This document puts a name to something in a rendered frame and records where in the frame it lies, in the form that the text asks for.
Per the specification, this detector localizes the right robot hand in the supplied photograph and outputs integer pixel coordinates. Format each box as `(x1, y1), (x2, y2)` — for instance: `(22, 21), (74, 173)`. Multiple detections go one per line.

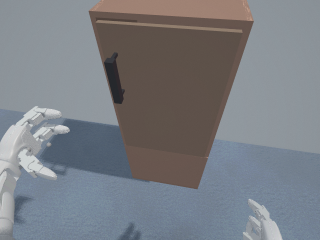
(243, 199), (283, 240)

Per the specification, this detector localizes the robot left forearm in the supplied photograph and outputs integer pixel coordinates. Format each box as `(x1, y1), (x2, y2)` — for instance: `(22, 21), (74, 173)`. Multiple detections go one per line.
(0, 159), (22, 240)

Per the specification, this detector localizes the left robot hand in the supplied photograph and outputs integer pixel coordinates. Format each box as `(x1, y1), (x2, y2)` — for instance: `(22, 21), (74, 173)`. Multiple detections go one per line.
(0, 106), (70, 181)

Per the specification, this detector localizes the handle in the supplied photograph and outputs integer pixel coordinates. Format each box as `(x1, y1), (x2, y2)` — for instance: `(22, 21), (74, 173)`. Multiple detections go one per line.
(104, 52), (125, 104)

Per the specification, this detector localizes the cupboard door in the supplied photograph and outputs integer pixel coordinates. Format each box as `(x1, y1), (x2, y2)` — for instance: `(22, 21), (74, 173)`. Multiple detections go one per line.
(95, 20), (243, 158)

